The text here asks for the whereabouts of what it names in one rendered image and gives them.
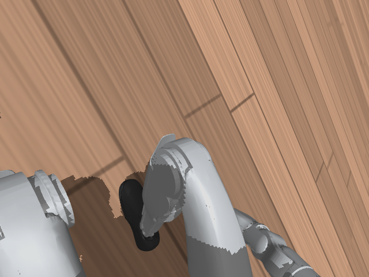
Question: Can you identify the right robot hand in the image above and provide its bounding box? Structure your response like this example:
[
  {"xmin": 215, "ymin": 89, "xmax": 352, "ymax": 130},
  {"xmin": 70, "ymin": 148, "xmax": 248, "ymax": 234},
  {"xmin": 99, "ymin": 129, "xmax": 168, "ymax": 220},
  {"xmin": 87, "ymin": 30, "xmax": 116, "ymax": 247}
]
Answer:
[{"xmin": 234, "ymin": 208, "xmax": 258, "ymax": 237}]

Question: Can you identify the right robot foot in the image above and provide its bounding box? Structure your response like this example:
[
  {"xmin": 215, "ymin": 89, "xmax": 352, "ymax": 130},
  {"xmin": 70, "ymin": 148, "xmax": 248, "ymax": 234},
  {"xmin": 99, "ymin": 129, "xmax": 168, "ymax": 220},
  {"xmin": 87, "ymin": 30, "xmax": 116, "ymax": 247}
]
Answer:
[{"xmin": 119, "ymin": 179, "xmax": 160, "ymax": 251}]

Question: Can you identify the right robot arm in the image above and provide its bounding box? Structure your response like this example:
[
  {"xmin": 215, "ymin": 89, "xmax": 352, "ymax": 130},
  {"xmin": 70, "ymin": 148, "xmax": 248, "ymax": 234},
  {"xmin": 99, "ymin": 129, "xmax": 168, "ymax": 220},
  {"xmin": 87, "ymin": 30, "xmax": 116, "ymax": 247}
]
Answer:
[{"xmin": 244, "ymin": 223, "xmax": 320, "ymax": 277}]

